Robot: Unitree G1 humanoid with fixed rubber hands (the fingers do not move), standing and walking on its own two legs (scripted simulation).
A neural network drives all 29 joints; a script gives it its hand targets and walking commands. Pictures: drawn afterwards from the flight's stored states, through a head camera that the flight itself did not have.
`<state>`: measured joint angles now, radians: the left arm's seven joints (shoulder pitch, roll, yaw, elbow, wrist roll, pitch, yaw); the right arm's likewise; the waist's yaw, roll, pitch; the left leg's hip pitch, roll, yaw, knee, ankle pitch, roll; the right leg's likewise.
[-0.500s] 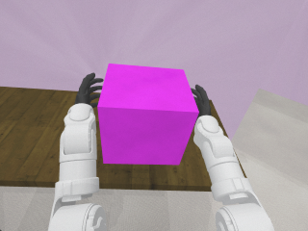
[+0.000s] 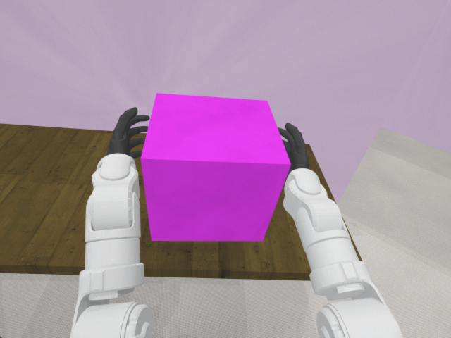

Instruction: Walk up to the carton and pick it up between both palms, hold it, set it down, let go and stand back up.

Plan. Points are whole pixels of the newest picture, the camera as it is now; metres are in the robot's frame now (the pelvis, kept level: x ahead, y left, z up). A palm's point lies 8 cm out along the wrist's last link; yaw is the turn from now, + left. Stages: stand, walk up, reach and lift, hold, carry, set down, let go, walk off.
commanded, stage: hold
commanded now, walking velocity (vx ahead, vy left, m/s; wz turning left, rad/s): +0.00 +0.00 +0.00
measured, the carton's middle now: (210, 168) +0.38 +0.01 +0.16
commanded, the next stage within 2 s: none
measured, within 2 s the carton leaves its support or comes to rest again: neither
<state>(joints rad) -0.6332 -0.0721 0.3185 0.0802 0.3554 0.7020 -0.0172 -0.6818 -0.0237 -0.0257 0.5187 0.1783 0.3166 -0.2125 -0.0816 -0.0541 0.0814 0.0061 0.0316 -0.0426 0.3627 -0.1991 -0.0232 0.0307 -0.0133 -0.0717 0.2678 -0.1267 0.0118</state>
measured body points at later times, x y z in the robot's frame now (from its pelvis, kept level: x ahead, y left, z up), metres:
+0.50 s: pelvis +0.00 +0.00 +0.00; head -0.04 +0.02 +0.45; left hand +0.38 +0.15 +0.20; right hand +0.38 -0.14 +0.19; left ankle +0.01 +0.13 -0.75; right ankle +0.03 -0.13 -0.75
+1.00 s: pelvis +0.00 +0.00 +0.00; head -0.04 +0.02 +0.45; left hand +0.38 +0.15 +0.20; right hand +0.38 -0.14 +0.19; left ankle +0.01 +0.13 -0.75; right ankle +0.03 -0.13 -0.75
